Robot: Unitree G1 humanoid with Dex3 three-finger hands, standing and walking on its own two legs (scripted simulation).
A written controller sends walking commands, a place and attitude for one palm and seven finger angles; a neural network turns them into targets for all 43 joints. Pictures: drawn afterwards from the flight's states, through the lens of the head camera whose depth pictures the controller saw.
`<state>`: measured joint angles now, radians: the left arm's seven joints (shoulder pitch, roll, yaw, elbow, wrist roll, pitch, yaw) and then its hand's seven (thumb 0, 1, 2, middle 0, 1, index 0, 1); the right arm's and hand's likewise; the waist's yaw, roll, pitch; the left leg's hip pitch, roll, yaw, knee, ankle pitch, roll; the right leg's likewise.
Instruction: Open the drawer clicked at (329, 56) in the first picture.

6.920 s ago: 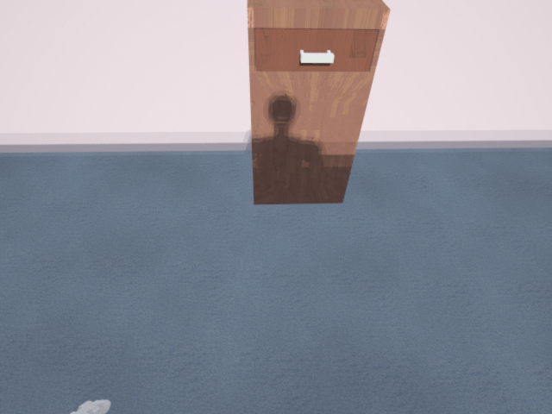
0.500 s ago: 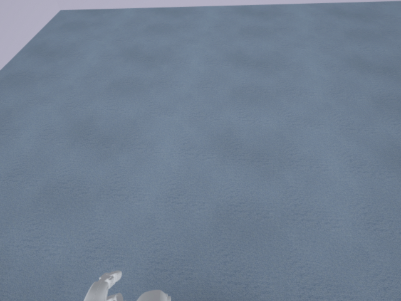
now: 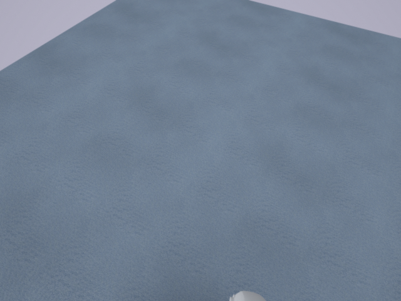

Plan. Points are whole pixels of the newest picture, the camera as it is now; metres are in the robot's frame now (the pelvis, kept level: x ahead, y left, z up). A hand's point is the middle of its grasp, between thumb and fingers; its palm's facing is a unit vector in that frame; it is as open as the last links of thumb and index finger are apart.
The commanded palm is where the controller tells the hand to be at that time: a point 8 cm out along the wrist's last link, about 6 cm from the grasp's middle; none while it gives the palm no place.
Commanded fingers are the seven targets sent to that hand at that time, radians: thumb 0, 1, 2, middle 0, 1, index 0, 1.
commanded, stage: turn to face it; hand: left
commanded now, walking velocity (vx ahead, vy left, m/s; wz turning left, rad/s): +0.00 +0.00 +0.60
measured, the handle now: out of the picture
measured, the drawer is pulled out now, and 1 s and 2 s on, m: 0.00 0.00 0.00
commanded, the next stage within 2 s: none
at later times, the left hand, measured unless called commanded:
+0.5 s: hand out of the picture +0.02 +0.13 -0.14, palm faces +0.31 -0.91 -0.28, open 7.4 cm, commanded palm none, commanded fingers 0.00 0.90 0.90 -0.20 -0.30 -0.20 -0.30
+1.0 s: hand out of the picture -0.11 +0.19 -0.17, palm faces +0.61 -0.75 -0.25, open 7.4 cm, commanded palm none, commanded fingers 0.00 0.90 0.90 -0.20 -0.30 -0.20 -0.30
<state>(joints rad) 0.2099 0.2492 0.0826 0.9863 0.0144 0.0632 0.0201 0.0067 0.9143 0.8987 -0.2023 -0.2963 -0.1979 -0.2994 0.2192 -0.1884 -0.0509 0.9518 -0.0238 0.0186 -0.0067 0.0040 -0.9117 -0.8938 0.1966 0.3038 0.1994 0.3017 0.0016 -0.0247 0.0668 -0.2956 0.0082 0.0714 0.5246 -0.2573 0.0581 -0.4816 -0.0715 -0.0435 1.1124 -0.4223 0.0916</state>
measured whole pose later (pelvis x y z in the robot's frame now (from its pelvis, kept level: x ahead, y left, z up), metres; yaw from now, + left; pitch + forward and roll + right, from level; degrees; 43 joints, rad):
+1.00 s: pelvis -0.03 -0.03 +0.00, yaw +36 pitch +1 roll -2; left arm 0.19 0.29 0.07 0.92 0.01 0.06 0.01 0.01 0.91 0.90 -0.20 -0.30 -0.20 -0.30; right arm 0.16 -0.21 -0.04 0.90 -0.02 0.02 0.01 0.00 -0.91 -0.89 0.20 0.30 0.20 0.30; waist 0.02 -0.04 0.08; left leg -0.23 -0.01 0.01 0.49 -0.27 0.04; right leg -0.51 -0.11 -0.03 1.13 -0.40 0.13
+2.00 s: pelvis -0.05 -0.04 +0.01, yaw +71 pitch -1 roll -2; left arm 0.19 0.28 0.07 0.92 0.01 0.06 0.01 0.01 0.91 0.90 -0.20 -0.30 -0.20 -0.30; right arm 0.17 -0.21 -0.04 0.91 -0.01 0.02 0.01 0.00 -0.91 -0.89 0.20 0.30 0.20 0.30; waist 0.01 -0.05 0.06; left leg -0.23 -0.04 -0.01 0.46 -0.22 0.07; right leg -0.51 -0.11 -0.02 1.15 -0.35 0.13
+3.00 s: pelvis -0.04 -0.09 -0.01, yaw +106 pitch +0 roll -1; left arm 0.27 0.30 0.07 0.96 0.02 0.08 0.02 0.01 0.91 0.90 -0.20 -0.30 -0.20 -0.30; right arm 0.11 -0.23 -0.05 0.89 -0.02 0.02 0.02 0.00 -0.91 -0.89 0.20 0.30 0.20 0.30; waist 0.04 -0.06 0.07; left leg -0.26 -0.01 0.04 0.58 -0.32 0.04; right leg -0.43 -0.13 -0.10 1.06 -0.50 0.09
